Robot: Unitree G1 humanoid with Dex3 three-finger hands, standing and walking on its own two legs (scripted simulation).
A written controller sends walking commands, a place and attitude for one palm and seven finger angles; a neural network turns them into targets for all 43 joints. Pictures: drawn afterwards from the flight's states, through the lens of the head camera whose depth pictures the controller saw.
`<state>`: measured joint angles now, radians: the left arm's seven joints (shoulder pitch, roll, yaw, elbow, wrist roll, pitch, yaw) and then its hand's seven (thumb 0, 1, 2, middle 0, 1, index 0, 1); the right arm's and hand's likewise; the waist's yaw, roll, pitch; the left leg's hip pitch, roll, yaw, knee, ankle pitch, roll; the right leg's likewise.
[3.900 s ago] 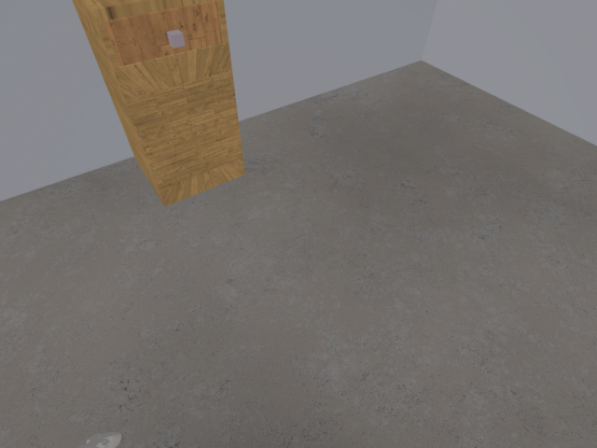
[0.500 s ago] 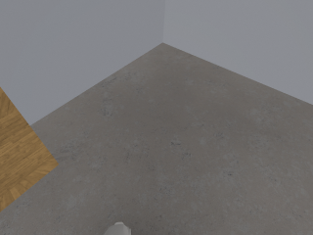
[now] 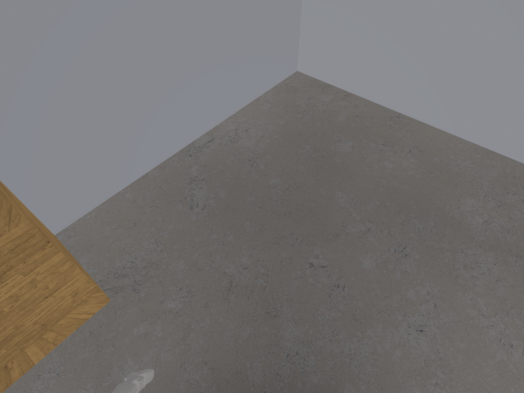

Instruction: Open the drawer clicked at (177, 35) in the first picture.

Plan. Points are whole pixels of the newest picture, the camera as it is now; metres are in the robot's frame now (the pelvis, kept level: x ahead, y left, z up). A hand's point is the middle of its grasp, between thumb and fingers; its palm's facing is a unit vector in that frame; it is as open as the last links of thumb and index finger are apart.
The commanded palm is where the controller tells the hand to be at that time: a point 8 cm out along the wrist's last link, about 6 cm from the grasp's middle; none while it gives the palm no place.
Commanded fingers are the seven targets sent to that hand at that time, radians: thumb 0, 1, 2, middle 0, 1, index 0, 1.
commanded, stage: turn to face it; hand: left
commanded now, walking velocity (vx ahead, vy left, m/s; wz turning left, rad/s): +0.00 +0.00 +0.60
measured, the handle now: out of the picture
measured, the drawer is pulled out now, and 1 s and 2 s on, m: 0.00 0.00 0.00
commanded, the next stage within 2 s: take the last steps up to it in 1.24 s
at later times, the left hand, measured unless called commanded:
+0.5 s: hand out of the picture -0.02 +0.22 -0.18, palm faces +0.38 -0.89 -0.26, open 7.4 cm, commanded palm none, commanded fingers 0.00 0.90 0.90 -0.20 -0.30 -0.20 -0.30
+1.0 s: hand out of the picture +0.04 +0.21 -0.13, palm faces +0.55 -0.77 -0.31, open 7.4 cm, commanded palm none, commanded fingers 0.00 0.90 0.90 -0.20 -0.30 -0.20 -0.30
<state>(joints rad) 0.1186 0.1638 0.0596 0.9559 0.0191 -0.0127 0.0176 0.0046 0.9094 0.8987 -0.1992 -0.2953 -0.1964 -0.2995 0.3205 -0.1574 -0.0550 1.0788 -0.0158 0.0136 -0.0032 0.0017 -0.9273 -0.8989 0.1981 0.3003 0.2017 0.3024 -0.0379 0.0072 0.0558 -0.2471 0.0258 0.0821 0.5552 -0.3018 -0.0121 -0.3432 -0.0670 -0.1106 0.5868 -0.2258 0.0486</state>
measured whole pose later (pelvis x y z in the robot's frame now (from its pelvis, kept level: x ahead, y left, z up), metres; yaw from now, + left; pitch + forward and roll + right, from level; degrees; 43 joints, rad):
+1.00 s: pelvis +0.04 -0.03 +0.00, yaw +36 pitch +0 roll +1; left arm 0.13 0.19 0.03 0.84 0.02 0.01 0.03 0.01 0.91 0.90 -0.20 -0.30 -0.20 -0.30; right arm 0.20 -0.26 -0.09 0.93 -0.01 0.07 0.02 0.01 -0.91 -0.90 0.20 0.30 0.20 0.30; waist -0.04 0.06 0.07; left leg -0.47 -0.06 -0.07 0.95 -0.45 -0.03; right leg -0.26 -0.06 -0.09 0.59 -0.32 -0.01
